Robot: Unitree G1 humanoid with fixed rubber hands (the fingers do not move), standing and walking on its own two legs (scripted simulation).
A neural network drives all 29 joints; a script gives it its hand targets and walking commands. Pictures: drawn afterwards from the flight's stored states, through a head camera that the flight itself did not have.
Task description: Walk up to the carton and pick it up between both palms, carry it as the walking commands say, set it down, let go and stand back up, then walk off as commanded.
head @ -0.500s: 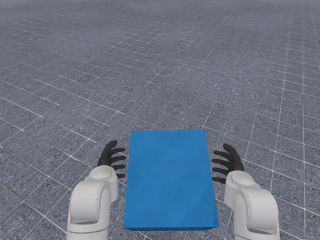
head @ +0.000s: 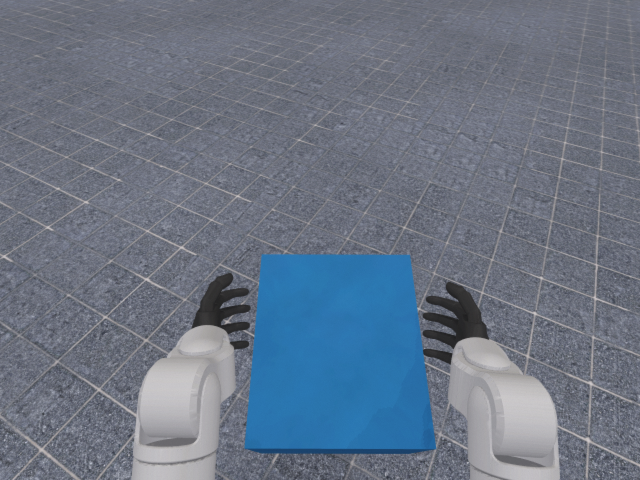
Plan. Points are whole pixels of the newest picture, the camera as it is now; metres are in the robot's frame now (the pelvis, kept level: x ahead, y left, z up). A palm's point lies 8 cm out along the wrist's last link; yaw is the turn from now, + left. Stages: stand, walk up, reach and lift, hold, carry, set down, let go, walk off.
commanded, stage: carry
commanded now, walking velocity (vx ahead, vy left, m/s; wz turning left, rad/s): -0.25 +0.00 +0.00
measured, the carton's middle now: (335, 354) +0.31 +0.00 -0.01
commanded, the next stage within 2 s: none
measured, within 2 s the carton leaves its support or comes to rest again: neither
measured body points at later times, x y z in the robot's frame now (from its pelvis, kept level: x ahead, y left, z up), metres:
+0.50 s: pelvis -0.13 +0.01 +0.00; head -0.11 +0.02 +0.45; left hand +0.15 +0.17 +0.09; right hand +0.16 -0.12 +0.10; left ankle -0.16 +0.14 -0.73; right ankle -0.04 -0.10 -0.72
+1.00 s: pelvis -0.30 +0.02 +0.01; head -0.30 +0.01 +0.46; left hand -0.03 +0.17 +0.09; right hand -0.03 -0.12 +0.09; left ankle -0.33 +0.14 -0.69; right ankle -0.19 -0.09 -0.72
